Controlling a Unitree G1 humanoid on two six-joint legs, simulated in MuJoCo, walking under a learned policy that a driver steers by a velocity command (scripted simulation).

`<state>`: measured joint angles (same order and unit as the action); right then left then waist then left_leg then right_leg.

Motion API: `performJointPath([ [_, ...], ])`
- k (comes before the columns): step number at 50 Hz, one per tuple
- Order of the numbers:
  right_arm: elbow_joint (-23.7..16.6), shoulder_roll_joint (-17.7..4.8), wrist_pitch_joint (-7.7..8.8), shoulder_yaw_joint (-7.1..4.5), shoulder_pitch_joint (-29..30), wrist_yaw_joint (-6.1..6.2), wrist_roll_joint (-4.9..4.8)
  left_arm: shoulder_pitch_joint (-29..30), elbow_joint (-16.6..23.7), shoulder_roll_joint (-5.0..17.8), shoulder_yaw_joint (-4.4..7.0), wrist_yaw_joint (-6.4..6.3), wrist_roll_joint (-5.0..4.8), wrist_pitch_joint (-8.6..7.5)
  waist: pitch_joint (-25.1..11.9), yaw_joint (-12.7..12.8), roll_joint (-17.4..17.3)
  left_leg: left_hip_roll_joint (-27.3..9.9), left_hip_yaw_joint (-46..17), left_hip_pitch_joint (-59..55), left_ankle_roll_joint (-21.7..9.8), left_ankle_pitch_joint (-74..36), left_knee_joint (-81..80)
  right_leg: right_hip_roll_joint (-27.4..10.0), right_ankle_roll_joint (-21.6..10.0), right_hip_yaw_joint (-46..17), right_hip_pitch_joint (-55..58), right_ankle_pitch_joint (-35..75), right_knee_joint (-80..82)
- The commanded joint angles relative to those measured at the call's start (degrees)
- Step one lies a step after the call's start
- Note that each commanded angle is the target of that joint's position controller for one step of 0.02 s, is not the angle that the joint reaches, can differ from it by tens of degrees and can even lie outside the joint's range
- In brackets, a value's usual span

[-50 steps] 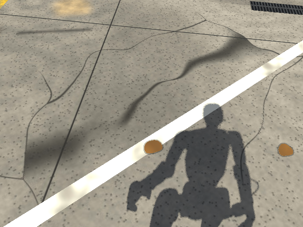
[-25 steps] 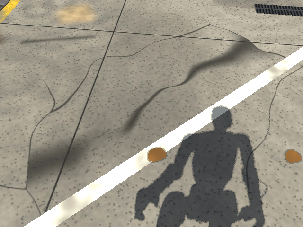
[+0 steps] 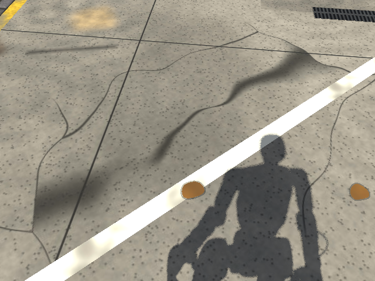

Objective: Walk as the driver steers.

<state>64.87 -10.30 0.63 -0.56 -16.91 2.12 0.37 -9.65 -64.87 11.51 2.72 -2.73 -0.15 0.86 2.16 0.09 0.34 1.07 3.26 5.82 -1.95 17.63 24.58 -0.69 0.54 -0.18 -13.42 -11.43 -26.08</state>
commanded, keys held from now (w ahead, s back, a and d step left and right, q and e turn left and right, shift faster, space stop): no key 0.10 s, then w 0.90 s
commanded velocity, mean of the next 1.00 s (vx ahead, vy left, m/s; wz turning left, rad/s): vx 0.33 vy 0.00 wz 0.00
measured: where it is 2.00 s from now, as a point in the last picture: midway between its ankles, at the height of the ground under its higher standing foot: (207, 186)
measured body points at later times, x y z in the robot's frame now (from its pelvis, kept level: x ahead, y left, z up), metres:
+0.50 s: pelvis +0.09 -0.06 -0.01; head +0.11 -0.08 +0.43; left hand +0.16 +0.21 -0.14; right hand +0.06 -0.32 -0.17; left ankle -0.04 +0.08 -0.69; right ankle +0.11 -0.16 -0.74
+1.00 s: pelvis +0.36 -0.03 -0.03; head +0.41 -0.03 +0.42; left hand +0.29 +0.22 -0.17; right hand +0.57 -0.27 -0.13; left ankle +0.49 +0.06 -0.74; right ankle +0.14 -0.16 -0.69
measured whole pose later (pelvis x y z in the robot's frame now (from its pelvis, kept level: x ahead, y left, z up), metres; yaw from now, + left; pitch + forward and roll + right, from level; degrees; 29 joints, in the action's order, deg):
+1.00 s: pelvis +0.36 -0.03 -0.03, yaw +0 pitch +2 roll +0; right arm 49.7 -12.9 6.2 -3.4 0.9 -2.4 -0.8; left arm -24.6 -62.6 13.1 2.6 -0.6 -0.6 -3.9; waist 3.3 2.3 0.2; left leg 0.3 4.2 30.2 -4.8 5.2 34.1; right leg -1.4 -0.8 0.5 -0.9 -27.6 -44.5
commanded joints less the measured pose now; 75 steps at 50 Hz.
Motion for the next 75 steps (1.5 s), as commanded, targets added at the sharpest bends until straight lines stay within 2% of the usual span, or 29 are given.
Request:
performJointPath([
  [1, -0.8, -5.2, 0.35, -0.78, -4.0, 0.13, -0.03, -1.0, 1.3, 5.6, 0.7, -0.2, 0.0, -0.4, 1.1, 0.1, -0.6, -3.5, -3.6, 7.1, -0.4, -6.5, -6.3, -1.7, -1.9, -1.8, 3.9, 7.8, 2.6],
  [5, -1.0, -4.9, 0.42, -0.79, -4.8, 0.11, -0.07, -1.6, 1.1, 5.4, 0.57, -0.25, -0.02, -0.44, 1.1, 0.0, -0.6, -3.6, -3.7, 7.2, -0.5, -6.7, -6.4, -1.7, -1.8, -1.8, 3.7, 7.7, 2.6],
  [7, -0.4, -5.7, 0.2, -1.25, -6.7, 0.37, -0.51, -2.5, 0.6, 4.7, 0.46, -0.34, -0.22, -0.34, 0.8, -0.5, -2.2, -3.7, -5.0, 7.1, -2.1, 8.8, -8.4, 0.9, -1.8, 1.1, 2.1, -4.8, -0.4],
  [10, -2.0, -12.1, 0.8, -3.65, -8.1, 0.78, -1.63, 2.6, 3.8, 4.6, 0.49, 0.29, -0.6, -1.91, 7.5, -3.0, -9.9, -17.8, -23.3, 7.3, -10.9, 31.2, -17.6, 0.9, -2.8, 3.8, -13.1, -14.3, -17.8],
  [12, -2.6, -10.9, 2.38, -3.87, -8.6, 0.69, -0.87, 4.7, 5.3, 5.4, 0.89, 1.35, -1.51, -3.49, 10.5, -3.2, -7.8, -23.1, -29.1, 1.0, -14.1, 24.2, -19.2, -3.8, -3.8, -0.6, -26.3, -17.4, -29.4],
  [17, -4.4, -10.3, 3.16, -3.91, -7.6, -0.33, -1.58, 6.2, 6.4, 4.0, 0.97, 3.12, -1.9, -6.27, 6.1, -2.4, -5.6, -15.6, -14.7, -1.2, -9.3, 6.4, -15.7, -3.9, -3.2, 3.1, -19.2, -11.1, -15.9],
  [21, -5.4, -11.6, 3.05, -4.05, -5.9, -0.82, -2.02, -7.4, 1.8, 6.0, 2.38, 3.23, -1.99, -5.6, 1.9, 4.5, -5.0, -11.3, -8.4, 13.4, -7.3, -1.4, -5.0, 3.0, -2.8, 9.1, 7.7, -2.1, -6.5],
  [22, -5.9, -10.1, 3.41, -3.46, -4.3, -0.93, -1.84, -14.2, 0.4, 8.5, 3.57, 2.9, -2.06, -5.63, -1.0, 8.3, -2.0, -8.7, -4.5, 16.6, -4.9, -9.2, 6.9, 0.2, -4.7, 4.3, 15.4, -2.9, -3.9],
  [23, -8.5, -5.7, 3.98, -2.21, -2.7, -0.99, -1.0, -22.1, -0.3, 15.1, 4.93, 2.4, -1.31, -5.84, -5.0, 9.9, 13.4, -2.4, 2.3, 27.8, 0.0, -2.3, 31.3, -14.9, -11.1, -19.9, 23.5, -10.5, 6.0],
  [24, -10.3, -3.1, 5.17, -1.84, -2.6, -0.96, -2.08, -24.2, -1.0, 15.0, 4.03, 3.35, -0.04, -6.91, -9.2, 8.4, 18.1, 2.5, -5.7, 36.0, 0.2, 14.0, 46.3, -23.0, -18.1, -44.6, 25.9, -17.3, 17.0],
  [25, -10.8, -5.9, 5.99, -2.46, -1.3, -1.31, -3.7, -17.3, 0.6, 12.1, 2.74, 3.58, -0.29, -7.87, -3.5, 5.3, 10.5, -2.0, -9.6, 41.9, -1.6, 11.1, 53.0, -23.7, -17.2, -40.9, 21.7, -22.2, 16.4],
  [27, -11.1, -7.7, 6.41, -3.08, 1.0, -1.6, -3.25, -7.9, 3.7, 7.4, 0.93, 4.33, -0.32, -8.31, 1.8, 2.0, 3.7, -7.4, -7.8, 40.7, -3.8, -0.5, 49.5, -18.0, -12.6, -24.4, 12.5, -14.7, 16.8],
  [31, -10.6, -7.3, 4.61, -4.1, 1.4, -1.79, -1.96, -10.2, 3.3, 6.3, 0.09, 3.66, 0.38, -7.75, 2.8, 0.1, 3.8, -9.5, -5.0, 34.1, -2.0, -8.2, 39.1, -11.8, -10.5, -9.1, 7.3, 6.1, 19.0],
  [37, -15.9, -4.9, 4.54, -3.18, 16.6, -2.6, -1.61, -14.1, 4.1, 8.4, 0.37, 1.82, 0.31, -6.93, 4.5, 2.8, 2.8, -7.6, -2.2, 35.6, 0.8, -20.2, 17.4, -10.4, -10.8, -2.8, 8.6, 14.5, 21.0],
  [43, -19.2, -5.5, 5.38, -2.56, 24.9, -4.65, -2.12, -18.6, 3.1, 8.9, 1.26, 1.48, -0.7, -5.9, 6.3, 3.6, 3.2, -5.2, -1.5, 34.5, -1.8, -19.6, 6.5, -13.8, -10.4, -0.9, 18.2, 19.4, 17.9],
  [45, -19.1, -7.7, 5.69, -3.37, 22.1, -5.03, -2.15, -17.1, 3.7, 10.3, 1.85, 1.4, -0.56, -5.45, 3.1, 0.8, 4.9, -3.0, -0.3, 28.2, -3.6, -15.8, 5.4, -14.6, -9.3, -0.3, 21.2, 33.6, 12.6],
  [47, -15.2, -12.0, 5.56, -5.67, 8.1, -4.58, -2.17, -14.9, 4.5, 10.8, 2.01, 1.46, -0.18, -4.62, -6.0, -6.8, 6.7, 1.1, 2.4, 9.4, -6.3, -14.1, 5.3, -12.1, -7.3, 2.1, 19.6, 50.2, -3.9],
  [48, -12.5, -15.1, 5.28, -6.87, -2.5, -4.02, -1.75, -14.2, 5.7, 9.6, 1.3, 1.65, 0.24, -4.58, -13.1, -11.0, 4.9, -4.9, -4.5, -9.0, -9.2, -13.8, 7.6, -9.8, -5.5, 3.0, 7.4, 39.5, -19.5],
  [49, -10.6, -20.2, 5.06, -8.03, -10.1, -3.84, -0.32, -21.7, 6.5, 1.5, -0.93, 2.53, -0.08, -5.66, -23.6, -7.3, -9.9, -21.1, -34.4, -30.6, -19.3, 0.5, 2.5, 1.4, -1.5, 2.6, -15.9, 5.5, -44.3],
  [50, -10.5, -15.9, 5.02, -6.45, -9.1, -3.9, -0.35, -19.6, 5.9, 3.1, -0.76, 2.98, -1.26, -7.63, -26.2, -7.9, -11.6, -23.7, -48.5, -31.2, -19.4, 3.0, -7.6, 4.0, -2.6, -7.4, -22.7, -19.9, -53.3],
  [51, -11.0, -12.9, 5.31, -5.49, -3.2, -3.91, -1.02, -13.4, 8.3, 7.6, 0.55, 3.14, -2.92, -8.65, -16.4, -6.7, -10.4, -21.5, -39.2, -23.8, -15.9, 1.8, -8.4, 0.3, -3.7, -7.2, -28.4, -17.8, -56.2],
  [53, -12.8, -8.8, 5.96, -4.11, 6.2, -4.21, -0.55, -7.5, 9.8, 8.8, 1.26, 2.16, -2.23, -8.87, -6.8, -2.7, -1.7, -17.6, -24.2, -4.7, -12.6, -8.9, -11.1, -5.6, -4.3, -4.4, -24.8, -8.3, -49.7],
  [55, -12.1, -6.6, 6.35, -3.38, 8.0, -4.64, 0.17, -10.4, 9.2, 6.5, 1.64, 1.7, -1.41, -7.02, -4.6, 0.9, -3.8, -14.3, -17.3, 4.8, -11.5, -11.5, -14.5, -8.2, -4.4, -4.6, -18.0, -5.1, -44.8],
  [60, -10.0, -10.6, 6.33, -4.07, 2.9, -2.67, -0.1, -3.0, 12.6, 6.3, 1.93, 1.32, -0.35, -5.46, 0.3, 0.6, -3.1, -13.5, -11.8, 7.3, -12.8, -14.2, -19.4, -9.8, -1.4, -3.1, -24.6, 4.0, -31.3],
  [65, -9.1, -11.7, 5.64, -4.2, -1.9, -1.65, -0.93, 7.2, 15.4, 5.0, 1.31, 2.39, -0.57, -6.14, 1.5, -2.5, -3.3, -11.4, -6.6, 3.7, -10.1, -15.3, -19.3, -6.6, -0.6, -0.1, -23.5, 17.1, -12.7],
  [70, -7.0, -12.2, 4.5, -4.71, -6.5, -1.47, -1.63, 14.1, 18.2, 5.8, 0.92, 4.0, -1.16, -6.64, 3.3, -4.2, -3.5, -15.1, -7.5, -5.0, -9.2, -15.5, -15.1, -5.1, -2.0, -0.4, -24.0, 13.1, -5.1],
  [73, -7.5, -13.5, 3.56, -5.25, -4.5, -1.26, -1.77, 8.5, 17.7, 8.8, 2.11, 4.42, -1.22, -7.54, 0.5, 0.3, -5.1, -16.0, -9.5, -6.7, -7.6, -25.4, -7.9, -2.5, -3.8, 0.6, -14.7, 7.1, -1.9],
  [74, -8.1, -12.7, 3.29, -4.92, -3.3, -1.32, -1.64, 0.6, 15.4, 11.1, 3.42, 4.15, -1.08, -7.77, -4.1, 4.3, -4.4, -13.1, -7.8, -4.9, -6.3, -32.8, 1.1, -0.9, -5.0, 1.9, -4.0, 7.0, -0.8],
  [75, -9.4, -10.2, 3.27, -3.89, -3.0, -1.45, -1.0, -10.5, 12.9, 15.2, 4.84, 3.59, -0.25, -7.94, -12.9, 8.3, -0.9, -9.3, -5.0, 4.2, -4.2, -26.6, 16.9, -7.2, -8.0, -4.3, 13.5, 7.2, -3.1],
])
